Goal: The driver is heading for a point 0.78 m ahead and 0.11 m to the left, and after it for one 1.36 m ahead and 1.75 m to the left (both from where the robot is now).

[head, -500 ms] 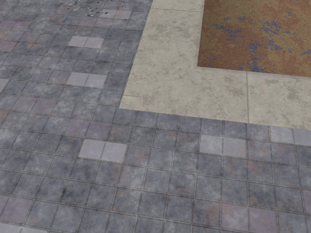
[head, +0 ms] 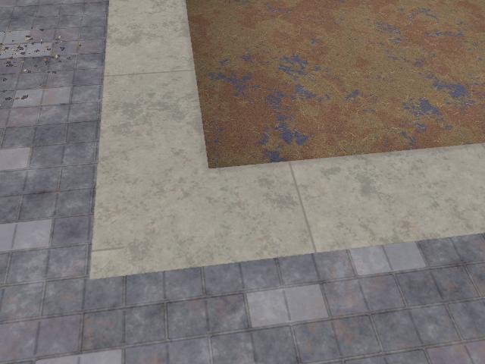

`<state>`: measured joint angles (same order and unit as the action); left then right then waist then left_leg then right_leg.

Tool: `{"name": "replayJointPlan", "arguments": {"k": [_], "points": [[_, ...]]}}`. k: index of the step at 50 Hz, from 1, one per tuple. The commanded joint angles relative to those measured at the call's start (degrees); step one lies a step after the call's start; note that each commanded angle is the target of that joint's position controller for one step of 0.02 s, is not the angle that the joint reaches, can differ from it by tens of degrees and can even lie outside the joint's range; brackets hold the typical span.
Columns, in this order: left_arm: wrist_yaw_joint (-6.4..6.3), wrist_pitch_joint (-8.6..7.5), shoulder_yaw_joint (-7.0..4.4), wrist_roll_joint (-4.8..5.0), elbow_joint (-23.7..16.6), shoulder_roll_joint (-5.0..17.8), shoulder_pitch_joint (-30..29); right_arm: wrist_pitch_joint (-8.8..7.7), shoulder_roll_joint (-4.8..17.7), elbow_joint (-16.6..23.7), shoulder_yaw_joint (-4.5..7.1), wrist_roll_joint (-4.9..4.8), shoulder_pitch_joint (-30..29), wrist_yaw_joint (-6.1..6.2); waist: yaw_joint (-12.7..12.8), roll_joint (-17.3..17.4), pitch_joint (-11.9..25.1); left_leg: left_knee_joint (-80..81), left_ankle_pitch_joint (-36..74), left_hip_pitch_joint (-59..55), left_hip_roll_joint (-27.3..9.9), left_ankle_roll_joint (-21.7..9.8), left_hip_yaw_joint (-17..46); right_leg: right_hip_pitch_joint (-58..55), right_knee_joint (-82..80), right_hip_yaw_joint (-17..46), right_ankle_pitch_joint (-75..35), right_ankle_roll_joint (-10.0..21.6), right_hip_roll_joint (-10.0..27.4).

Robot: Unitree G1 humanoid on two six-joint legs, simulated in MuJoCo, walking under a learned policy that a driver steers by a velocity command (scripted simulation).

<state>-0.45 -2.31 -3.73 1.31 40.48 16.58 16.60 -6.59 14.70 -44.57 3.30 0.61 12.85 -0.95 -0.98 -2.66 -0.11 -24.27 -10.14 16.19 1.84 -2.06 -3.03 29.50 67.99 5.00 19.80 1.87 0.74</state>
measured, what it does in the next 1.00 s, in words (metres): walks ahead: right foot, then left foot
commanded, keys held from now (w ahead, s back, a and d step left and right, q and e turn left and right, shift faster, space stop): w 0.44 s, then w+q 0.56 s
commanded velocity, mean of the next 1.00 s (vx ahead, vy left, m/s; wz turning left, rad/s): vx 0.50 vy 0.00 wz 0.11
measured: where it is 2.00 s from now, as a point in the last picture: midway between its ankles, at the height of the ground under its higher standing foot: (232, 284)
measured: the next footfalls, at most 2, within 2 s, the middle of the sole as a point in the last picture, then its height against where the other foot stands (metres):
right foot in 0.34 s outside the picture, level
left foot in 0.90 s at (214, 319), level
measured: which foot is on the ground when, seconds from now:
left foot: down 0.00-0.36, up 0.38-0.88, down 0.90-1.00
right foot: up 0.00-0.32, down 0.34-0.92, up 0.94-1.00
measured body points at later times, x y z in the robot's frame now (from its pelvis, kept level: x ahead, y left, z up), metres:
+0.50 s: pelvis +0.25 -0.07 +0.00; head +0.28 -0.09 +0.45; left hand +0.40 +0.19 -0.09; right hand +0.32 -0.35 -0.13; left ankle +0.21 +0.09 -0.65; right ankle +0.28 -0.16 -0.74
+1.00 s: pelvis +0.52 -0.01 -0.02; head +0.56 +0.00 +0.43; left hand +0.54 +0.28 -0.14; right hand +0.72 -0.24 -0.12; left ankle +0.58 +0.07 -0.74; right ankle +0.39 -0.18 -0.63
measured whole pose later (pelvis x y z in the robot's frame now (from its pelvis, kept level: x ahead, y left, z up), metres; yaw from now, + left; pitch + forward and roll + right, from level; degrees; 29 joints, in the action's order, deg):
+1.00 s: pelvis +0.52 -0.01 -0.02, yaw +12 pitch +2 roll +0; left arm -0.3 -5.8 -2.9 1.3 46.4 15.5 15.2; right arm -2.5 16.5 -41.1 3.9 -1.3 9.8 -2.5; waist 0.7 0.3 -2.6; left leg -34.9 -10.9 26.5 4.3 -5.7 -1.5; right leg 17.9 70.1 0.5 27.4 -0.3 1.8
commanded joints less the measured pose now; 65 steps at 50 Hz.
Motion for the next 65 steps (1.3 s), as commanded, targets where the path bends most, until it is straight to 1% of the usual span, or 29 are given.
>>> {"name": "replayJointPlan", "arguments": {"k": [1, 5, 12, 14, 16, 17, 18, 19, 20, 21, 22, 23, 26, 30, 35, 40, 43, 44, 45, 46, 47, 48, 49, 50, 52, 54, 58, 62, 65], "points": [[0.19, -0.56, -0.64, -0.09, -4.58, 1.98, 0.05, -1.07, 6.30, 1.26, 1.45, -0.37, 1.57, -0.30, 0.64, 7.79, 0.54, 14.13, 6.59, -8.03, -15.35, -10.39, 15.59, 9.67, -3.46, 1.89, -3.26, -0.29, 4.26], [0.60, -1.28, 0.28, -0.91, -6.41, 0.88, -6.00, -0.57, 8.70, -0.57, 1.98, -1.06, 3.09, 0.01, -0.32, 6.24, 0.23, 15.41, 14.55, -10.36, -15.25, -10.76, 10.28, 11.49, -16.06, -0.74, -12.30, -1.12, 5.68], [2.41, -2.32, 0.73, 0.16, -9.79, 0.76, -17.38, 1.44, 10.99, -3.78, 1.92, -2.21, 8.96, 0.11, -4.18, 7.89, -2.66, 13.42, 12.48, -13.86, -16.00, -8.29, 6.62, 5.63, -33.32, -5.35, -16.99, -0.10, 2.96], [2.77, -2.51, 0.31, 0.09, -10.28, 1.93, -17.19, 2.08, 11.84, -4.43, 2.12, -2.54, 8.85, 0.29, -2.82, 8.77, -2.67, 11.00, 16.15, -16.24, -17.50, -7.46, 6.94, 3.21, -36.13, -5.90, -13.34, 1.61, 1.98], [2.48, -2.59, -1.41, -0.67, -7.50, 4.77, -7.67, 2.62, 12.11, -4.55, 2.01, -2.80, 7.36, 0.63, 3.13, 7.94, 2.79, -0.43, 31.27, -15.20, -14.96, -5.36, 3.42, -11.75, -40.68, -8.44, -14.50, 4.16, -1.21], [1.86, -2.39, -2.91, -1.03, -4.96, 7.91, 1.71, 2.51, 10.28, -4.06, 1.24, -2.15, 7.27, 0.86, 7.20, 6.07, 9.10, -12.59, 29.37, -8.34, -12.15, -3.28, 0.82, -26.44, -39.49, -5.37, -16.12, 6.28, 1.39], [1.11, -2.01, -4.23, -2.31, -4.24, 14.26, 9.68, 1.57, 4.91, -1.69, -0.69, -0.68, 10.42, 0.62, 7.76, -6.32, 18.01, -35.55, 6.92, 12.81, -5.35, 0.52, -1.72, -48.47, -39.57, 17.29, -14.69, 13.75, 17.07], [1.34, -1.94, -3.76, -1.28, -3.53, 13.07, 11.11, 0.29, 4.30, -2.05, -1.18, -1.14, 11.53, 0.34, 7.15, -12.85, 23.33, -47.39, -22.26, 24.22, -0.72, 1.07, 5.64, -52.76, -48.81, 36.81, -8.05, 18.69, 23.12], [1.58, -2.13, -2.45, -1.10, -3.64, 9.36, 8.02, -0.32, 9.38, -1.26, 0.35, -2.74, 7.64, -0.02, 7.08, -7.67, 15.37, -51.79, -19.95, 29.89, -4.36, 0.36, 8.12, -46.64, -49.92, 30.87, -5.10, 16.12, 21.08], [1.69, -2.19, -1.68, -0.91, -4.00, 7.21, 4.18, -0.40, 9.42, -0.23, 0.33, -3.09, 3.73, -0.10, 5.68, -5.13, 9.35, -50.22, -14.84, 30.06, -6.88, -0.20, 6.68, -38.76, -50.63, 22.32, -7.37, 14.09, 18.36], [2.02, -2.29, -1.09, -1.02, -4.09, 5.47, 0.55, -0.07, 8.60, -0.27, 0.36, -2.23, 2.24, 0.09, 3.72, -1.68, 5.25, -46.72, -10.69, 27.72, -8.67, 0.16, 6.06, -30.89, -52.56, 16.59, -11.46, 12.95, 15.56], [2.20, -2.65, -0.68, -1.28, -4.23, 3.82, -2.08, 0.73, 8.26, -0.77, 0.69, -1.67, 3.07, 0.21, 1.65, -2.11, 3.48, -43.58, -7.69, 24.28, -10.27, 0.51, 6.69, -25.61, -54.66, 12.24, -14.05, 11.89, 13.72], [2.19, -4.20, -1.08, -1.75, -2.55, 4.16, -3.48, 3.06, 5.47, -1.88, 0.47, -2.00, 5.33, 0.41, -0.81, -2.34, 1.66, -41.26, -2.06, 20.26, -10.40, 1.86, 7.19, -19.04, -59.38, 4.89, -19.06, 11.92, 12.56], [1.04, -4.66, -1.58, -2.40, 0.45, 5.11, -0.53, 3.45, 4.94, -0.17, 0.83, -1.93, -0.21, 0.57, 0.65, -0.54, -0.94, -32.19, 8.17, 25.91, -8.55, 2.60, 10.75, -21.69, -60.74, -2.12, -23.43, 10.52, 12.56], [0.06, -4.29, -1.90, -1.84, 2.71, 6.58, 1.04, 3.06, 3.24, 2.58, 0.16, -1.56, -8.22, -0.88, 3.71, 0.15, -3.61, -18.47, 17.53, 25.22, -7.28, 1.69, 6.85, -25.47, -61.61, -8.83, -23.35, 8.16, 12.77], [-0.40, -2.46, -2.51, -0.84, 5.50, 7.86, 4.02, 2.99, 2.94, 7.15, -0.23, -1.68, -14.24, -2.63, 5.61, 0.10, -5.41, -12.42, 9.21, 28.12, -6.42, -0.85, 2.84, -35.52, -56.59, -11.73, -30.26, 6.84, 15.76], [-1.03, -1.19, -2.86, -0.55, 4.92, 9.69, 1.53, 3.52, 5.36, 7.32, 1.21, -1.60, -8.20, -3.14, 1.75, -2.72, 0.01, -13.00, 1.03, 16.30, -0.97, -3.70, -3.17, -36.06, -44.76, -15.02, -57.83, 4.97, 14.69], [-1.28, -0.74, -2.92, -0.20, 4.63, 10.35, 0.16, 3.72, 7.20, 5.78, 2.41, -1.70, -0.73, -2.84, -2.54, -2.80, 3.93, -10.92, 1.37, 6.22, 1.61, -5.32, -4.49, -33.53, -35.14, -16.39, -63.70, 3.63, 13.17], [-1.52, -0.91, -2.54, -0.06, 4.22, 9.83, -0.17, 4.00, 11.11, 3.77, 4.39, -1.73, 8.41, -1.88, -7.13, -0.57, 8.58, -7.50, 5.67, -9.15, 1.71, -7.92, -1.32, -24.91, -21.34, -17.26, -56.73, 1.20, 10.58], [-1.08, -1.98, -0.66, -2.63, 2.83, 3.99, 3.89, 4.55, 17.63, 2.97, 5.82, -2.05, 13.23, -0.56, -5.09, 13.79, 13.94, -8.60, 13.30, -27.80, -12.07, -14.14, 19.67, -5.11, -0.19, -16.43, -11.26, -1.88, 4.42], [-0.04, -4.33, 0.87, -1.60, 0.52, 1.45, 5.82, 3.68, 18.45, 4.68, 5.21, -2.06, 12.63, -1.20, -2.76, 17.98, 24.36, 2.63, 1.17, -40.55, -22.04, -25.12, 50.44, 11.52, 14.64, -3.67, 16.49, -3.42, -5.05], [0.58, -5.86, -0.64, 1.06, -0.06, 6.79, -1.15, 3.70, 13.11, 4.40, 4.01, -2.03, 12.80, -1.28, -6.01, 8.10, 20.32, 5.69, -2.52, -37.98, -19.91, -20.81, 45.02, 16.88, 15.06, 1.65, 12.52, -2.00, -0.74], [0.65, -6.36, -0.48, 1.44, -0.97, 6.26, -3.81, 3.83, 11.11, 4.27, 3.40, -1.93, 10.46, -1.10, -4.83, 7.54, 12.83, 5.50, 0.07, -30.73, -17.83, -18.45, 37.35, 17.89, 12.07, 0.57, 8.28, -1.38, 1.07], [0.09, -6.47, -0.48, 0.01, -1.03, 5.79, -5.38, 3.92, 9.05, 5.61, 2.67, -1.88, 6.07, -0.87, -2.40, 2.12, 7.75, 5.92, 4.61, -21.55, -15.28, -16.47, 31.28, 15.81, 7.63, 0.17, 4.32, -1.46, 3.40], [-0.23, -5.37, -1.27, -1.41, -1.41, 6.24, -4.90, 4.04, 7.27, 7.82, 2.03, -0.61, 1.47, -0.18, 1.20, 3.59, 4.48, 8.06, 12.23, -9.52, -12.14, -15.62, 25.57, 8.45, 2.10, 0.12, -0.16, -2.23, 5.47], [-0.36, -4.16, -1.15, -2.01, -1.60, 4.92, -3.82, 3.83, 8.06, 8.14, 2.32, -0.76, 1.32, 0.54, 2.45, 4.42, 3.50, 9.55, 16.99, -4.20, -10.62, -15.93, 22.38, 6.51, -2.61, -1.14, -2.48, -3.69, 5.40], [-0.83, -3.04, -0.29, -2.78, -3.53, 2.07, -9.50, 4.19, 9.54, 6.94, 2.81, -1.26, 3.83, 2.11, 1.36, 6.39, 2.01, 4.30, 36.88, 1.43, -5.27, -11.82, 13.85, 1.38, -19.08, -4.07, -13.80, -5.61, 0.70], [-0.03, -2.71, -0.25, -1.61, -5.58, 1.79, -15.58, 6.41, 9.64, 6.36, 2.99, -2.14, 6.52, 3.08, -1.50, 8.50, 4.80, -0.19, 29.03, -0.99, -4.78, -8.44, 17.38, -3.64, -31.41, -3.75, -22.36, -5.35, -3.91], [-0.03, -3.21, -1.46, -1.59, -6.84, 4.34, -14.91, 6.83, 8.94, 6.80, 2.91, -2.33, 5.49, 3.79, 0.10, 10.37, 4.21, -4.85, 22.81, -5.27, -6.36, -7.37, 25.26, -5.64, -37.85, -0.28, -18.87, -3.63, -3.56]]}}
Velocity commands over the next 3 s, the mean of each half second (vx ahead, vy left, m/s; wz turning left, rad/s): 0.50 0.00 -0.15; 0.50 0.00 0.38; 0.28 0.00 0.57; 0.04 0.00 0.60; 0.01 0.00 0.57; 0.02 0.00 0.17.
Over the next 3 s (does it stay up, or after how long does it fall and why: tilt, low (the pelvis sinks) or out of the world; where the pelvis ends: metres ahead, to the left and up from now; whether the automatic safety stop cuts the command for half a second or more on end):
stays up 0.67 0.06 -0.01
